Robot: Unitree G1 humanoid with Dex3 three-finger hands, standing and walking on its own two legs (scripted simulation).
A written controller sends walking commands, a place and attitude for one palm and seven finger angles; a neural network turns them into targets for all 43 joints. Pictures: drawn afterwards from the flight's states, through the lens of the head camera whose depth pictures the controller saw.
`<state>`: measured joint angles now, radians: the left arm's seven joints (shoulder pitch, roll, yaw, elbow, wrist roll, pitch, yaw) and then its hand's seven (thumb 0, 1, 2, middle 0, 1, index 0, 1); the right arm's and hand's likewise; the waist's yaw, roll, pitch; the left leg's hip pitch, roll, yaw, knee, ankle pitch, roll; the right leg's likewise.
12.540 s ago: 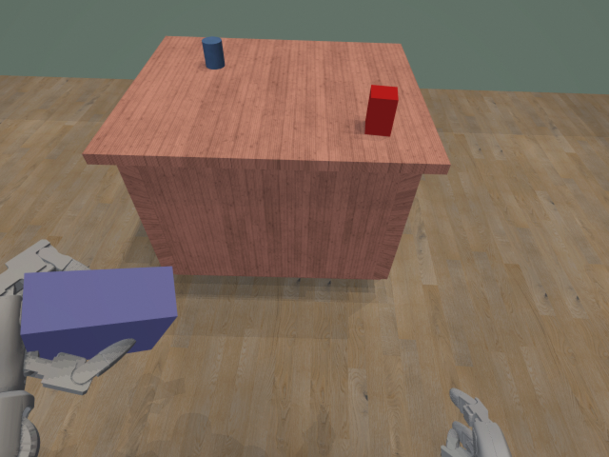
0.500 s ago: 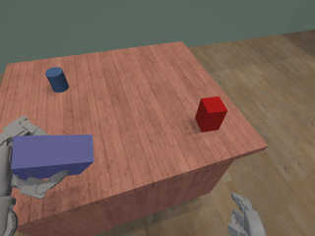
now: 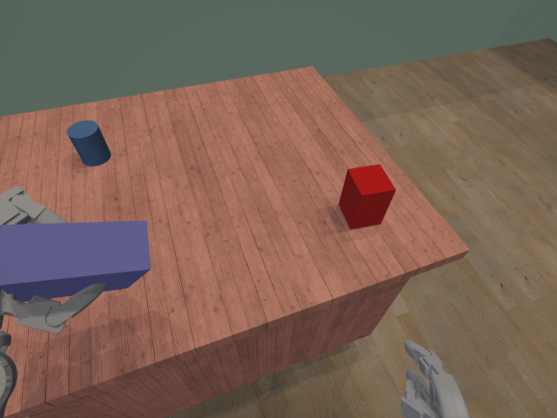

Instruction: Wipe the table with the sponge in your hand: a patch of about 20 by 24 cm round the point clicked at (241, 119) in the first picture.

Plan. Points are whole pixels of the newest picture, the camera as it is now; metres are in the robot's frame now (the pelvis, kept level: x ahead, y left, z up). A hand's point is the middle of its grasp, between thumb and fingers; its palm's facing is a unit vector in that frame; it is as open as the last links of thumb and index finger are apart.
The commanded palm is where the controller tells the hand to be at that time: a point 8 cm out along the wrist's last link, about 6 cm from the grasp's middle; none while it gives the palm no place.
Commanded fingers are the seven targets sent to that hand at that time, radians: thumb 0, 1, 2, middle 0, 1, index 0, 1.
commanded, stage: come to a stop and stand still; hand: left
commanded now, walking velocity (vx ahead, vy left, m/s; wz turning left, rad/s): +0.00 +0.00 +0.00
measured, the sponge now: (97, 262) +0.24 +0.22 +0.15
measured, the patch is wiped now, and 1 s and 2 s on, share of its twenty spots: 0.00 0.00 0.00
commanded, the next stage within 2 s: look again from close up in 0.62 s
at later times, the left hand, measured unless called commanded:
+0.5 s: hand (41, 267) +0.23 +0.28 +0.16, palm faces +0.37 -0.86 -0.36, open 9.3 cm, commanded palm +0.17 +0.31 +0.17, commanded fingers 0.00 0.10 1.30 -1.20 -1.60 -1.20 -1.60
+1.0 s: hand (41, 280) +0.21 +0.27 +0.16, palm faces +0.37 -0.85 -0.38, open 9.3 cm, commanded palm +0.16 +0.30 +0.17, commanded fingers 0.00 0.10 1.30 -1.20 -1.60 -1.20 -1.60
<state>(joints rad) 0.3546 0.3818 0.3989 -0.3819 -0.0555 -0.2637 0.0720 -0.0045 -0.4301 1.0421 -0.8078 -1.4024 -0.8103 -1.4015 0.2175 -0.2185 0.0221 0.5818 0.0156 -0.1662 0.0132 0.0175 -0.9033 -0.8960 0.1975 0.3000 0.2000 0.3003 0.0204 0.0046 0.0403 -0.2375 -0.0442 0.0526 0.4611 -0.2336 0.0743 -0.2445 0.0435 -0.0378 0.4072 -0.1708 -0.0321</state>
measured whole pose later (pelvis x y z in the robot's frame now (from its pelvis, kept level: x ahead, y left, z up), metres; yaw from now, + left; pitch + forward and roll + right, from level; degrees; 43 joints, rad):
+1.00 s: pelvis +0.00 +0.02 +0.00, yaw +1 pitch +0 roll -2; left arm 0.43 0.37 0.35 -0.45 -0.04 -0.23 0.08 0.00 -0.43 1.04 -0.81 -1.40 -0.81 -1.40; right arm 0.22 -0.20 0.03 0.58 0.01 -0.12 -0.03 0.02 -0.90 -0.90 0.20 0.30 0.20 0.30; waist 0.02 -0.02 0.04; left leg -0.21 -0.07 0.04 0.43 -0.22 0.09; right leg -0.21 0.02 -0.05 0.38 -0.16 -0.01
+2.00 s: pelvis +0.03 -0.07 +0.00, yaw +1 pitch +1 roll +0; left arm 0.51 0.38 0.36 -0.49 -0.08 -0.17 0.10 0.00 -0.44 1.05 -0.81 -1.40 -0.81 -1.40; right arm 0.19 -0.24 0.00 0.59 0.03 -0.06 -0.05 0.02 -0.91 -0.90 0.19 0.30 0.20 0.30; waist -0.01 0.00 0.01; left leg -0.23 0.03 0.00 0.50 -0.26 0.01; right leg -0.20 0.12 -0.08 0.38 -0.20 -0.11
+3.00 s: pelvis -0.02 +0.01 +0.00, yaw +3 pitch +0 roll +1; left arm 0.40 0.45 0.37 -0.45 -0.08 -0.25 0.09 0.00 -0.44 1.05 -0.81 -1.40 -0.82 -1.40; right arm 0.19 -0.19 0.03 0.56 0.01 -0.14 0.04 0.02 -0.90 -0.90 0.20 0.30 0.20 0.30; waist 0.04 -0.08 0.07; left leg -0.26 -0.12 0.02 0.44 -0.19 0.08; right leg -0.32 -0.04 -0.06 0.53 -0.22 -0.01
